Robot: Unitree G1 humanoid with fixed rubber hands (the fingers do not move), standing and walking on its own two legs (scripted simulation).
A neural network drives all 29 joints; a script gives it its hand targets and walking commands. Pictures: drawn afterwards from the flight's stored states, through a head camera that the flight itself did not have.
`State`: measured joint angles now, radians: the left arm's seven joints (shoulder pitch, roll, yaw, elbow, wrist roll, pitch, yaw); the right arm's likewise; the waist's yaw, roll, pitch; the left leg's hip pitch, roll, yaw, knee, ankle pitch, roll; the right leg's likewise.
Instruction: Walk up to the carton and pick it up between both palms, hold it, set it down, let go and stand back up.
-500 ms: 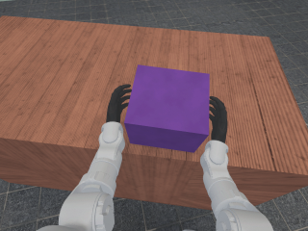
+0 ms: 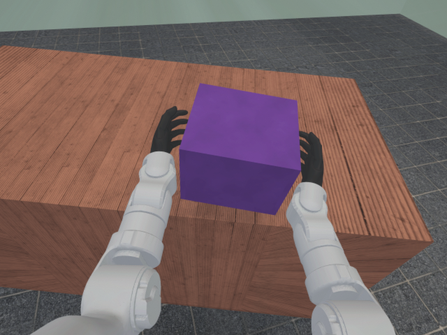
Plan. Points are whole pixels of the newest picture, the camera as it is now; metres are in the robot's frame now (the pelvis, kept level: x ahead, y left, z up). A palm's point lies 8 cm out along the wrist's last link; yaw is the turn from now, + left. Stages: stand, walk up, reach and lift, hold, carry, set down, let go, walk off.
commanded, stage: reach and lift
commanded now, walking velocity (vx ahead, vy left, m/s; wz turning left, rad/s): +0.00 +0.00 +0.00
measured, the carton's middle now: (238, 150) +0.42 -0.02 +0.10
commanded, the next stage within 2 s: hold in 1.14 s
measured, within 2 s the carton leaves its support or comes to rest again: neither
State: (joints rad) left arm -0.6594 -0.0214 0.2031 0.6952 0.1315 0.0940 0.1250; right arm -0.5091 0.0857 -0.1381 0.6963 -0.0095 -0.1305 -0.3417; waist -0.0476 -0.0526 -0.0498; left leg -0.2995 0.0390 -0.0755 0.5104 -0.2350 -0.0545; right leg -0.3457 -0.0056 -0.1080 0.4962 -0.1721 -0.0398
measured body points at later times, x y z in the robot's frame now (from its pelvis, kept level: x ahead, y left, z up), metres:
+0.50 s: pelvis +0.00 +0.01 +0.00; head -0.02 +0.03 +0.45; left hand +0.41 +0.14 +0.16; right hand +0.39 -0.13 +0.14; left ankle +0.03 +0.16 -0.73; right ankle +0.06 -0.09 -0.73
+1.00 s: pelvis -0.01 +0.01 +0.00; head -0.03 +0.02 +0.45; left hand +0.40 +0.14 +0.17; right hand +0.39 -0.14 +0.17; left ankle +0.03 +0.16 -0.73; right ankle +0.06 -0.09 -0.73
